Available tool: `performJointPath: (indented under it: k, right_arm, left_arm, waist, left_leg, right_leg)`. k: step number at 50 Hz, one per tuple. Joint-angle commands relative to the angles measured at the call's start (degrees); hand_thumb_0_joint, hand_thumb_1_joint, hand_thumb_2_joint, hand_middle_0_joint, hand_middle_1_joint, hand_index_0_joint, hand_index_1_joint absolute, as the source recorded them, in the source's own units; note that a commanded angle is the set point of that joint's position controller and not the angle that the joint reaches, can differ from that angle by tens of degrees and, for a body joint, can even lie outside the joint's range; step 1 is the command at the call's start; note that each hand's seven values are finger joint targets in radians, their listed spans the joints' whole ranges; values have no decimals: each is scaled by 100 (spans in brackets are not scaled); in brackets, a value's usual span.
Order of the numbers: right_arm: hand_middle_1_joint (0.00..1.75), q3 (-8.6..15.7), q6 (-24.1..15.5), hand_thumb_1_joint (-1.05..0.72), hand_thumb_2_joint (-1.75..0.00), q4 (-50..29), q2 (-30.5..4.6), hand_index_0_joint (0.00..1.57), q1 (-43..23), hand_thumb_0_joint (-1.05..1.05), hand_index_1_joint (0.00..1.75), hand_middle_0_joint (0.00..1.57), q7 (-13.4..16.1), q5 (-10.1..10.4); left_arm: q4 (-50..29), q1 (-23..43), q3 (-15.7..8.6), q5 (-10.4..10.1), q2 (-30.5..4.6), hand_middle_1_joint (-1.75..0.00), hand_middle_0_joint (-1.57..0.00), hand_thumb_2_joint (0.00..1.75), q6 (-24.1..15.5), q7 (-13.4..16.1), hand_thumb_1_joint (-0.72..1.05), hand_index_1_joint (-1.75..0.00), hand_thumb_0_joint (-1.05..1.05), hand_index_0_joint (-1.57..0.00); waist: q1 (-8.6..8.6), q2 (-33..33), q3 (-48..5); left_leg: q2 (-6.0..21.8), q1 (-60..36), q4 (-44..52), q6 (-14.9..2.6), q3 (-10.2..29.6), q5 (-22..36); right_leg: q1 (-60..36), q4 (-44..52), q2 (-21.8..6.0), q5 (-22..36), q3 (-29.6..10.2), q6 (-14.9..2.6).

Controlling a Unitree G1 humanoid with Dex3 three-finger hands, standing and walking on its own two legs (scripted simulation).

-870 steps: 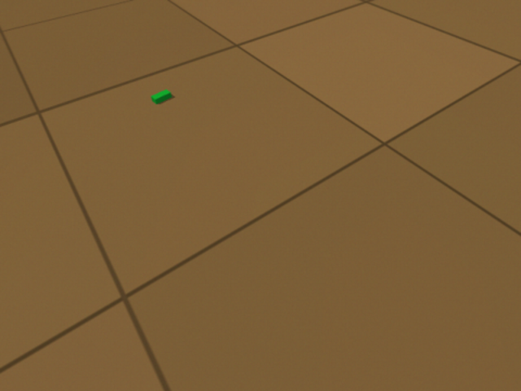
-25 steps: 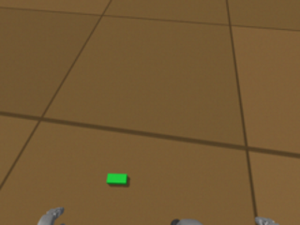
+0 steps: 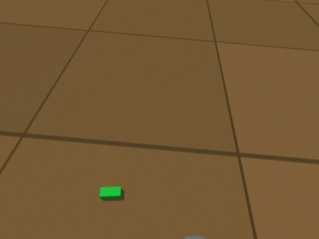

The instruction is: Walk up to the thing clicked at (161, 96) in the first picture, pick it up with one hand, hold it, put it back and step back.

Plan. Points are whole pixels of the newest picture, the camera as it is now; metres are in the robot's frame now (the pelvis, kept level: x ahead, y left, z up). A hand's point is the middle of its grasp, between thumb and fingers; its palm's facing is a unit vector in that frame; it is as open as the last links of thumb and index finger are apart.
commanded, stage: walk up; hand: left
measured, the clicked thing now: (110, 192) +0.49 +0.26 -0.76
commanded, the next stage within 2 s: stand in 1.44 s
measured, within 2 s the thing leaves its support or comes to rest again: neither
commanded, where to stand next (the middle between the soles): +0.12 -0.01 m, yaw +3 degrees
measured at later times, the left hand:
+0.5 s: hand out of the picture +0.11 +0.28 -0.16, palm faces +0.06 -0.91 -0.41, open 7.4 cm
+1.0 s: hand out of the picture +0.06 +0.26 -0.16, palm faces +0.03 -0.93 -0.37, open 7.4 cm
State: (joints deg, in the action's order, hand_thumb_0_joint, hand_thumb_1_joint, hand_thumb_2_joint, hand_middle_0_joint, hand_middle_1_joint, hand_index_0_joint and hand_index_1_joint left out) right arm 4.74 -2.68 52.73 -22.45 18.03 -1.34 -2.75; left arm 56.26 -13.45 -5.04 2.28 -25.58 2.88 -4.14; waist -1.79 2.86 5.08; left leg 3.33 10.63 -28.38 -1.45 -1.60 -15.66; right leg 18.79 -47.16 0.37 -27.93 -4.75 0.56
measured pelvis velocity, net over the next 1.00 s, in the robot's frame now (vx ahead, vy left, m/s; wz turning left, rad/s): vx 0.01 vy -0.01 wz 0.05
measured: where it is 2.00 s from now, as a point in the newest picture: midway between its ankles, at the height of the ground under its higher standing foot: outside the picture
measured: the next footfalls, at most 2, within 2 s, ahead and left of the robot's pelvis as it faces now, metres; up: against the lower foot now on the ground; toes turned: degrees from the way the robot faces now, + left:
right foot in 0.08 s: +0.06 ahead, -0.15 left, +0.00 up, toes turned -1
left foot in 0.44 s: +0.16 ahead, +0.12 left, +0.00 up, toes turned +2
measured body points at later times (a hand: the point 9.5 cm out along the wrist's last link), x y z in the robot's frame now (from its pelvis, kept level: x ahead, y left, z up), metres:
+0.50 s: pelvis +0.04 +0.00 -0.02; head +0.09 +0.00 +0.42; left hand +0.10 +0.32 -0.13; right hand +0.14 -0.31 -0.15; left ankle +0.12 +0.12 -0.74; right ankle +0.02 -0.16 -0.72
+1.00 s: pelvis +0.01 -0.01 -0.02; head +0.04 -0.01 +0.43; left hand +0.06 +0.31 -0.14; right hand +0.12 -0.31 -0.14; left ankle +0.04 +0.11 -0.74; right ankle +0.03 -0.13 -0.73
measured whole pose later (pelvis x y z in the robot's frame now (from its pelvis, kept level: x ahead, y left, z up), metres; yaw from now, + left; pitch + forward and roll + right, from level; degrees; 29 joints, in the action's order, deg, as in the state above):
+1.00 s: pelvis +0.01 -0.01 -0.02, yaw +3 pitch -3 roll +2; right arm 2.5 -1.5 54.5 -21.6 10.8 -1.0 -1.3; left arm 54.5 -11.7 -2.0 1.8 -21.2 0.2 -0.8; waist 1.2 1.7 5.9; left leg -3.0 16.2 -34.5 -1.6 0.4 -15.6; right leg 18.8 -45.1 -1.8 -27.3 -1.8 -1.1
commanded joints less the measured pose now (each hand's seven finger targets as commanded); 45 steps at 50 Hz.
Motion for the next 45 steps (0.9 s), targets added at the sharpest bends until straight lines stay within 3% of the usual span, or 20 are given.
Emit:
performJointPath:
  k: [1,3,4,5,6,11,19,21,23,24,25,28,32,35,36,37,38,39,41,45]
  right_arm:
    - [30,388,5,-90,-90,-613,-1715,20,-456,0,30,20,-24,-19]
    - [30,231,107,-90,-90,-729,-1236,20,-498,0,30,20,-30,38]
    - [30,82,119,-90,-90,-877,-808,20,-344,0,30,20,-37,111]
    - [30,78,136,-90,-90,-1061,-892,20,-567,0,30,20,-10,166]
    - [30,224,126,-90,-90,-970,-1373,20,-584,0,30,20,38,186]
    - [30,288,228,-90,-90,-442,-1347,20,436,0,30,20,-165,147]
    - [30,159,276,-90,-90,-526,-1062,20,-207,0,30,20,4,204]
    - [30,188,203,-90,-90,-430,-1127,20,-32,0,30,20,54,190]
    - [30,332,114,-90,-90,-582,-1749,20,-91,0,30,20,104,104]
    - [30,302,110,-90,-90,-608,-1765,20,-149,0,30,20,106,271]
    - [30,310,167,-90,-90,-564,-1608,20,-231,0,30,20,119,272]
    - [30,246,274,-90,-90,-763,-1444,20,-955,0,30,20,178,182]
    - [30,175,311,-90,-90,-715,-1351,20,-917,0,30,20,144,147]
    - [30,103,354,-90,-90,-713,-1320,20,-1172,0,30,20,161,270]
    - [30,47,348,-90,-90,-720,-1128,20,-1160,0,30,20,166,329]
    - [30,43,348,-90,-90,-778,-964,20,-1436,0,30,20,180,344]
    - [30,111,356,-90,-90,-638,-1103,20,-1388,0,30,20,250,307]
    - [30,124,336,-90,-90,-538,-1160,20,-1212,0,30,20,232,316]
    - [30,69,293,-90,-90,-455,-992,20,-1141,0,30,20,187,333]
    - [30,4,27,-90,-90,-137,-859,20,-666,0,30,20,136,197]
  left_arm:
    - [-582,-53,-224,-86,-851,-30,-20,90,-458,61,90,-30,0,-20]
    - [-214,-1185,-315,-67,-927,-30,-20,90,-571,212,90,-30,0,-20]
    - [-247,-1521,-438,17,-1349,-30,-20,90,-607,283,90,-30,0,-20]
    - [-554,-1151,-489,52,-1834,-30,-20,90,-645,329,90,-30,0,-20]
    - [-775,-605,-462,-4,-1967,-30,-20,90,-638,315,90,-30,0,-20]
    - [-913,-119,-268,-117,-1382,-30,-20,90,-834,446,90,-30,0,-20]
    - [-1022,118,-113,-233,-1221,-30,-20,90,-620,557,90,-30,0,-20]
    - [-1063,222,-49,-283,-1152,-30,-20,90,-529,599,90,-30,0,-20]
    - [-1118,-147,60,-425,-685,-30,-20,90,-468,639,90,-30,0,-20]
    - [-965,-207,32,-444,-790,-30,-20,90,-354,686,90,-30,0,-20]
    - [-882,-42,34,-375,-922,-30,-20,90,-287,705,90,-30,0,-20]
    - [-664,-252,34,-377,-923,-30,-20,90,-266,696,90,-30,0,-20]
    - [-499,-284,6,-235,-683,-30,-20,90,-361,634,90,-30,0,-20]
    - [-395,-420,-61,-88,-681,-30,-20,90,-379,611,90,-30,0,-20]
    - [-460,-352,-111,5,-897,-30,-20,90,-407,617,90,-30,0,-20]
    - [-601,59,-211,12,-1387,-30,-20,90,-399,583,90,-30,0,-20]
    - [-811,679,-220,32,-1582,-30,-20,90,-409,538,90,-30,0,-20]
    - [-882,821,-155,-5,-1285,-30,-20,90,-441,525,90,-30,0,-20]
    - [-816,752,-88,-17,-1083,-30,-20,90,-506,551,90,-30,0,-20]
    - [-775,639,1,-46,-948,-30,-20,90,-480,432,90,-30,0,-20]
  waist:
    - [158,-1715,-111]
    - [684,-445,-553]
    - [789,843,-523]
    - [757,903,-189]
    - [610,413,407]
    - [75,351,509]
    - [246,869,-34]
    - [56,588,-358]
    - [99,-1188,-989]
    - [67,-1435,-1408]
    - [60,-986,-1348]
    - [246,-1256,-767]
    - [172,-1306,-890]
    - [409,-1114,-910]
    - [409,-549,-834]
    - [373,536,-422]
    - [231,938,-271]
    - [132,611,-227]
    - [141,383,-279]
    - [48,655,-819]
  left_leg:
    - [853,288,1068,-894,1075,-1471]
    - [241,1042,-862,-591,370,-938]
    - [-290,2458,-2330,-294,68,-1723]
    - [-672,3264,-3131,-76,643,-1700]
    - [-266,2980,-3212,-38,1340,-1417]
    - [-185,1951,-3061,191,1222,-156]
    - [-347,724,-1079,110,135,69]
    - [-404,117,-75,-57,111,1249]
    - [1106,-810,162,-782,2235,4335]
    - [1608,-644,230,-1496,2904,4249]
    - [1377,-256,278,-1404,2620,3193]
    - [920,433,393,-997,1680,1262]
    - [1047,294,85,-1091,1864,1533]
    - [929,899,-361,-738,1693,1328]
    - [676,1242,-785,-428,1478,1134]
    - [-352,1720,-1446,-90,863,-505]
    - [-537,1019,-2411,22,632,-1664]
    - [-497,944,-2647,25,725,-1697]
    - [-564,1079,-2690,-17,679,-1312]
    - [-537,-128,294,18,81,-312]
  right_leg:
    - [-603,1744,-19,196,674,-189]
    - [-2346,2940,188,1219,926,-140]
    - [-3069,3233,-711,53,-820,-366]
    - [-2155,4040,-2176,-2069,-3171,-1014]
    - [-1138,4269,-2559,-2863,-3455,-1472]
    - [-392,3701,-1488,137,-816,-1053]
    - [-616,1746,-1363,5291,236,-955]
    - [-573,880,-1120,4732,359,-670]
    - [266,-805,26,1956,627,-90]
    - [36,-1264,133,-875,239,-176]
    - [-34,-1604,68,-1002,-108,-231]
    - [262,-1250,-80,-490,75,-289]
    - [-96,278,-28,-101,526,-112]
    - [-921,1559,40,940,472,-272]
    - [-896,2121,-447,789,-379,-506]
    - [-229,2664,-1453,709,-1819,-1077]
    - [687,2723,-2138,1180,-2296,-1580]
    - [594,2522,-2065,1915,-1990,-1637]
    - [226,2262,-1639,2622,-1251,-1373]
    - [-389,1640,-1030,2063,-495,-839]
